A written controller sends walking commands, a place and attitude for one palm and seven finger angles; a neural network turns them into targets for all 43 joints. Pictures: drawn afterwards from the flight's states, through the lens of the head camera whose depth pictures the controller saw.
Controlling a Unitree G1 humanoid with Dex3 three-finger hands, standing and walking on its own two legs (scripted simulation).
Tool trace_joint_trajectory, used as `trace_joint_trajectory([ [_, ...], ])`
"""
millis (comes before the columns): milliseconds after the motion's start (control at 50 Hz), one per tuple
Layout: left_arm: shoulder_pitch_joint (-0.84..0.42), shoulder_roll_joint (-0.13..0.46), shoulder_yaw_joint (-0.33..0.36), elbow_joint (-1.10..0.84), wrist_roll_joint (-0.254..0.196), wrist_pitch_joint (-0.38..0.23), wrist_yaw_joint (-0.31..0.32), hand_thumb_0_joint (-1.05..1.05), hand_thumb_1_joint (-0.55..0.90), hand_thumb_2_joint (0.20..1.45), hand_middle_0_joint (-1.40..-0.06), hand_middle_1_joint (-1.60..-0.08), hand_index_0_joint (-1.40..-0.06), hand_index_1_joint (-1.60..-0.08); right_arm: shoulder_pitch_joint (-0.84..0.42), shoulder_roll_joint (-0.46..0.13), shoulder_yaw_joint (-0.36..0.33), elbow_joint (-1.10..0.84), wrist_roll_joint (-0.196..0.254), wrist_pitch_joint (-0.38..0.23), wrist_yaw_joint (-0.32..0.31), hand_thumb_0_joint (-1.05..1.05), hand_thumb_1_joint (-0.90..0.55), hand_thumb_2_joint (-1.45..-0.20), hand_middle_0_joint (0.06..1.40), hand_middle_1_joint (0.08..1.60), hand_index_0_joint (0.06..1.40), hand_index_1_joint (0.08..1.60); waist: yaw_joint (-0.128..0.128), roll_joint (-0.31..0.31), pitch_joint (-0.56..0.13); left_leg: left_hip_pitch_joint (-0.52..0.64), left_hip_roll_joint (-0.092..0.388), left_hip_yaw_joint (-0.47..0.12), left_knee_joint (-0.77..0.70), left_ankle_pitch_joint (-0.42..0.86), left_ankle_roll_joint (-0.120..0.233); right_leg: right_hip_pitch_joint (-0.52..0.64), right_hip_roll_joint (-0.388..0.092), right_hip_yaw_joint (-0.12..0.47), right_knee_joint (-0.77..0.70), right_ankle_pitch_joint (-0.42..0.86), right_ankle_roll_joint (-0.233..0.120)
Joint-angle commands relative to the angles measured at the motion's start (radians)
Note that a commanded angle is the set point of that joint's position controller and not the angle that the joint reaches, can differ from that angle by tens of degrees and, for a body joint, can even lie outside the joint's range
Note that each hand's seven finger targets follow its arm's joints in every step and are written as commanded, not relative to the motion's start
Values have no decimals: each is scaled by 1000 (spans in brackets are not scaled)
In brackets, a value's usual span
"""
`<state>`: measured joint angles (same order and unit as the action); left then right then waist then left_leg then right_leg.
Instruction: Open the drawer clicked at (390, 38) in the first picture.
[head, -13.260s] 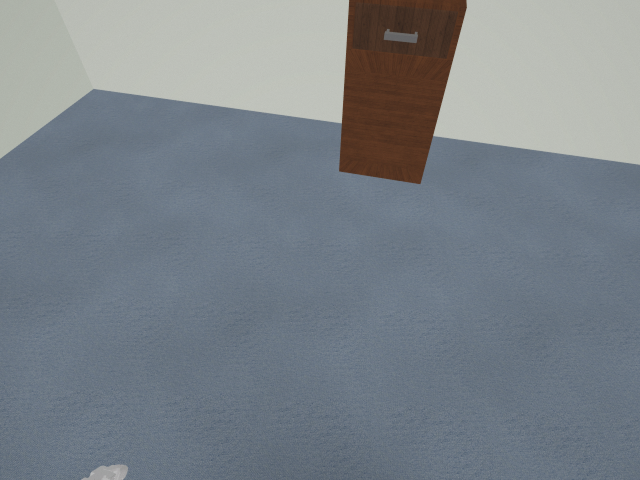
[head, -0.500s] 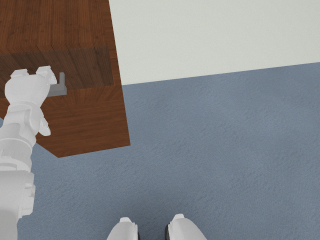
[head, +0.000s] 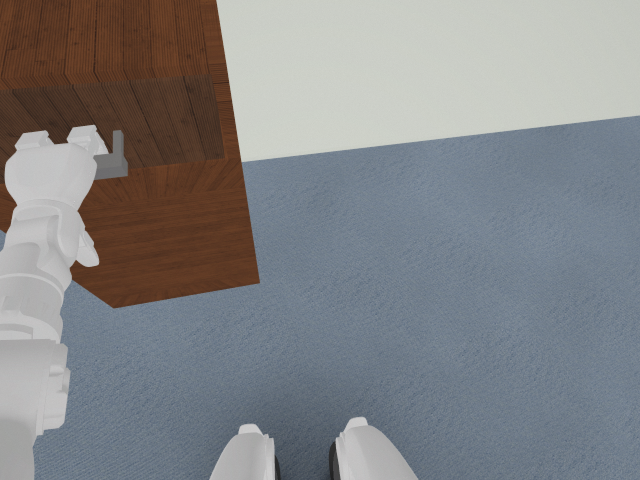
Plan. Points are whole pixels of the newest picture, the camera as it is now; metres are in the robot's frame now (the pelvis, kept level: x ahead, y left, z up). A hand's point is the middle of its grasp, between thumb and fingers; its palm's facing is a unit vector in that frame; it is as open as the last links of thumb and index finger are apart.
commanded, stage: lower the fingers behind the handle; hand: left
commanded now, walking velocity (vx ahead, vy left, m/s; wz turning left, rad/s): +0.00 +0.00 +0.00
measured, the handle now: (75, 156) +0.53 +0.30 +0.01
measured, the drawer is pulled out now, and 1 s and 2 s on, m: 0.00 0.00 0.08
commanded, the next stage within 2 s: close the thumb around the handle in 0.20 s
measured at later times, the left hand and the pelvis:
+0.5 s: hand (77, 198) +0.48 +0.29 -0.02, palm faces -0.10 -0.03 -0.99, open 12.8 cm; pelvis -0.01 +0.00 +0.00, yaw +0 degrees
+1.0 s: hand (78, 195) +0.48 +0.29 -0.02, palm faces -0.10 -0.03 -0.99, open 5.3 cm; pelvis +0.00 +0.00 +0.00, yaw +0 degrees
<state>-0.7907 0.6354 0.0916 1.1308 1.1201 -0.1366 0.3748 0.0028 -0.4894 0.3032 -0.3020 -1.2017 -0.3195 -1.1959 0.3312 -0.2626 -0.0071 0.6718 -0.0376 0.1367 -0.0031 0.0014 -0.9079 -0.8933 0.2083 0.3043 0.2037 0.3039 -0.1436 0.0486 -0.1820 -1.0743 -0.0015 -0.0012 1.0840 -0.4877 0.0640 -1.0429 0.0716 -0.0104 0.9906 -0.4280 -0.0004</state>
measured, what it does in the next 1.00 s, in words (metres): stands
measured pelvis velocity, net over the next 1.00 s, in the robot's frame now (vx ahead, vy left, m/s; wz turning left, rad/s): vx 0.00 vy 0.00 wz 0.00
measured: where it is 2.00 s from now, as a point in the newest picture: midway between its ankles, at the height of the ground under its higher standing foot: outside the picture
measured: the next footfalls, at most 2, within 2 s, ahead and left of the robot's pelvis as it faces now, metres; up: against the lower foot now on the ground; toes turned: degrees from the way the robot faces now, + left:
none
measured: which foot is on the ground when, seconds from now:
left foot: down 0.00-1.00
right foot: down 0.00-1.00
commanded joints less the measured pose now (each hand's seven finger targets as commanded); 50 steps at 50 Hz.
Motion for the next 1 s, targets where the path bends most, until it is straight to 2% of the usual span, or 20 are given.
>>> trace_joint_trajectory([
  [0, -304, 343, 89, -131, -11, -2, 22, 0, -500, 300, -300, -1200, -300, -1200, 168, -197, -63, -43, -4, -5, -17, 0, -900, -900, 200, 300, 200, 300, 19, 70, -431, 340, 6, -29, -102, 424, -9, 207, 4, -16, -85, 277, -40],
  [120, -360, 321, 65, -127, -12, -7, 27, 0, -500, 300, -300, -1200, -300, -1200, 171, -197, -66, -43, 0, -13, -20, 0, -900, -900, 200, 300, 200, 300, -6, 89, -425, 343, 9, -38, -92, 414, -11, 156, 1, -21, -78, 250, -39],
  [140, -361, 356, 86, -131, -6, -7, 30, 0, -500, 300, -300, -1200, -300, -1200, 175, -202, -65, -42, 1, -11, -21, 0, -900, -900, 200, 300, 200, 300, 3, 92, -445, 348, 9, -40, -92, 419, -13, 156, 1, -21, -71, 249, -38],
  [260, -348, 319, 63, -121, -16, 9, 26, 0, -500, 300, -300, -1200, -300, -1200, 177, -198, -65, -40, 0, -11, -20, 0, -900, -900, 200, 300, 200, 300, 1, 99, -449, 361, 8, -34, -89, 432, -13, 167, 3, -22, -78, 265, -38],
  [280, -345, 346, 79, -116, -12, 11, 24, 0, -500, 300, -300, -1200, -300, -1200, 178, -200, -62, -42, 3, -10, -22, 0, -900, -900, 200, 300, 200, 300, 2, 74, -440, 342, 7, -35, -92, 420, -11, 172, 2, -21, -80, 260, -37],
  [320, -382, 330, 58, -112, -17, 13, 17, 0, -388, 348, -308, -1212, -308, -1212, 177, -199, -59, -41, 4, -12, -24, 0, -900, -900, 200, 300, 200, 300, -11, 81, -419, 325, 6, -35, -97, 396, -8, 170, 1, -20, -86, 247, -37],
  [340, -388, 361, 74, -121, -11, 9, 17, 0, -332, 372, -312, -1218, -312, -1218, 182, -203, -58, -42, 6, -13, -25, 0, -900, -900, 200, 300, 200, 300, -5, 87, -444, 334, 6, -38, -96, 402, -8, 171, 1, -20, -79, 248, -36],
  [380, -386, 349, 67, -137, -8, 5, 14, 0, -220, 420, -320, -1230, -320, -1230, 183, -199, -60, -45, 5, -15, -27, 0, -900, -900, 200, 300, 200, 300, -3, 98, -463, 352, 8, -40, -95, 415, -10, 169, 2, -22, -78, 252, -37],
  [460, -365, 315, 47, -113, -17, 1, 8, 0, 4, 516, -336, -1254, -336, -1254, 179, -196, -59, -41, 4, -18, -25, 0, -900, -900, 200, 300, 200, 300, -8, 105, -423, 340, 7, -35, -95, 395, -10, 155, 3, -23, -86, 234, -39],
  [480, -380, 349, 67, -120, -10, -3, 10, 0, 60, 540, -340, -1260, -340, -1260, 181, -199, -58, -39, 6, -19, -27, 0, -900, -900, 200, 300, 200, 300, -9, 81, -429, 327, 9, -37, -94, 379, -7, 154, 2, -21, -86, 223, -36],
  [520, -384, 336, 57, -103, -17, -2, 6, 0, 172, 588, -348, -1272, -348, -1272, 178, -198, -56, -41, 5, -23, -28, 0, -900, -900, 200, 300, 200, 300, -13, 82, -413, 308, 5, -34, -94, 367, -4, 156, 1, -18, -88, 221, -37],
  [540, -392, 369, 73, -102, -9, -3, 9, 0, 228, 612, -352, -1278, -352, -1278, 184, -202, -54, -41, 7, -21, -31, 0, -900, -900, 200, 300, 200, 300, -14, 72, -425, 304, 6, -38, -92, 364, -5, 155, 1, -18, -82, 217, -35],
  [660, -392, 333, 57, -123, -15, -5, 7, 0, 564, 756, -376, -1314, -376, -1314, 192, -198, -60, -39, 2, -26, -27, 0, -900, -900, 200, 300, 200, 300, -8, 122, -465, 359, 8, -41, -83, 416, -12, 138, 1, -25, -73, 236, -39],
  [780, -411, 314, 42, -130, -11, 2, 11, 0, 900, 900, -400, -1350, -400, -1350, 197, -197, -62, -33, 4, -25, -26, 0, -900, -900, 200, 300, 200, 300, -19, 113, -459, 377, 15, -48, -89, 432, -14, 126, 3, -28, -80, 239, -38],
  [800, -388, 324, 56, -123, -13, 6, 12, 0, 900, 900, -400, -1350, -400, -1350, 197, -199, -62, -32, 1, -23, -25, 0, -900, -900, 200, 300, 200, 300, -6, 108, -454, 376, 14, -50, -93, 437, -16, 139, 4, -31, -78, 243, -40],
  [840, -395, 319, 61, -164, -14, -4, 12, 0, 900, 900, -400, -1350, -400, -1350, 200, -196, -67, -33, 1, -23, -23, 0, -900, -900, 200, 300, 200, 300, -4, 124, -507, 420, 17, -51, -89, 481, -17, 145, 3, -29, -75, 270, -39],
  [860, -355, 305, 56, -146, -18, -1, 9, 0, 900, 900, -400, -1350, -400, -1350, 195, -195, -67, -32, 0, -21, -21, 0, -900, -900, 200, 300, 200, 300, 5, 123, -489, 413, 14, -48, -91, 476, -19, 153, 5, -31, -78, 266, -41],
  [900, -362, 298, 51, -137, -18, -1, 10, 0, 900, 900, -400, -1350, -400, -1350, 195, -194, -65, -30, 0, -20, -22, 0, -900, -900, 200, 300, 200, 300, -6, 88, -446, 381, 16, -44, -94, 455, -13, 157, 4, -29, -86, 267, -39],
  [960, -334, 320, 72, -157, -15, -10, 12, 0, 900, 900, -400, -1350, -400, -1350, 191, -194, -66, -32, -2, -17, -20, 0, -900, -900, 200, 300, 200, 300, 14, 118, -474, 400, 14, -43, -94, 486, -17, 172, 6, -26, -77, 290, -43],
  [980, -335, 303, 61, -158, -16, -10, 14, 0, 900, 900, -400, -1350, -400, -1350, 189, -191, -67, -34, 0, -17, -19, 0, -900, -900, 200, 300, 200, 300, 4, 100, -471, 396, 15, -39, -95, 483, -14, 174, 5, -25, -83, 294, -40],
])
